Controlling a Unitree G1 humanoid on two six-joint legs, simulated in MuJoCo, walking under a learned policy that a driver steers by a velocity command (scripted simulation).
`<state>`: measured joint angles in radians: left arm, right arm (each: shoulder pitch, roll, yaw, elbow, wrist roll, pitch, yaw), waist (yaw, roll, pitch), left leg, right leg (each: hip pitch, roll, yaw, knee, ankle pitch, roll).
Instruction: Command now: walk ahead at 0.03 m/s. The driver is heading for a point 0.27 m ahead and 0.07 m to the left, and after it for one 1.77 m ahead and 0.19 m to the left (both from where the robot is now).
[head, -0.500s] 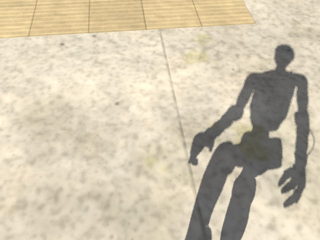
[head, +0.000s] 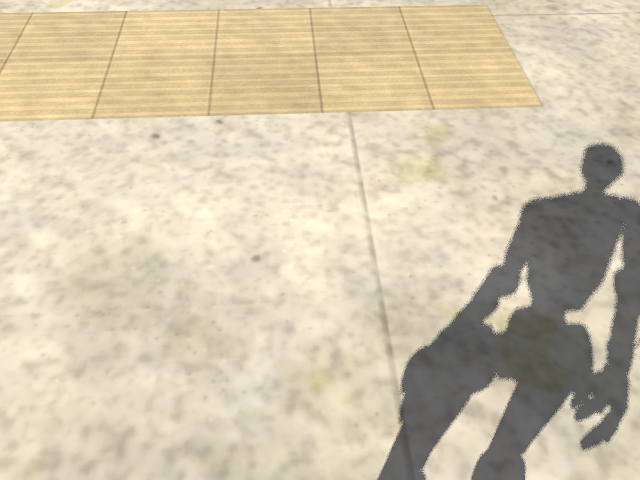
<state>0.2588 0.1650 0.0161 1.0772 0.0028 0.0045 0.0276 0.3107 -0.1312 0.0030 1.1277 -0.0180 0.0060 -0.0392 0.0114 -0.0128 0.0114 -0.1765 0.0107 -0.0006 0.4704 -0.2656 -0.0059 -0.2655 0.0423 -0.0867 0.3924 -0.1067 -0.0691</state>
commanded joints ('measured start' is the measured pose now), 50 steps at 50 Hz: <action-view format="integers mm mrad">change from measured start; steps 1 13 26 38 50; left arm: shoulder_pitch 69 91 119 239 145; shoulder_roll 66 46 36 92 33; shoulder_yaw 11 -5 -7 14 4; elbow -6 40 66 47 37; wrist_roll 7 5 6 9 -1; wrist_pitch -6 -16 -14 -64 -41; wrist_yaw -3 2 6 7 29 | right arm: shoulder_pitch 46 119 156 190 145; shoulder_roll -74 -60 -58 -10 -55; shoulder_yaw -6 -4 -6 -9 -6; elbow -11 -3 7 -10 23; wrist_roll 9 8 5 9 15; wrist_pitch -25 -27 -27 -49 -17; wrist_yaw -5 -4 -4 -2 -21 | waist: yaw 25 0 -5 17 -16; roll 90 15 28 -137 37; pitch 74 73 69 52 12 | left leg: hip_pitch -176 -100 -82 -159 93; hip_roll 87 76 59 1 82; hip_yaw -118 -95 -91 4 -34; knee -212 -185 -190 43 -72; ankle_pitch -121 -29 -155 -57 340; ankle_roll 47 64 78 48 23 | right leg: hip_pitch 114 72 65 219 201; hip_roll -120 -129 -103 -254 -139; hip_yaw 158 165 147 320 142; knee -80 -84 -47 -27 34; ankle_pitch -130 -100 -202 228 436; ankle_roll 15 22 17 -88 -18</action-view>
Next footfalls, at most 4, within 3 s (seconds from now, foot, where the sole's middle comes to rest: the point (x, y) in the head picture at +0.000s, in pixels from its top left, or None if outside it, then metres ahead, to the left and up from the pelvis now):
2.42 right None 0.18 -0.10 -0.78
2.92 left None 0.54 0.04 -0.78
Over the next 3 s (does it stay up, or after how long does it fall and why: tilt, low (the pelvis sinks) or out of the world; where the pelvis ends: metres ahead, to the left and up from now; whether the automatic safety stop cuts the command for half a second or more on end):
stays up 0.41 -0.01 -0.02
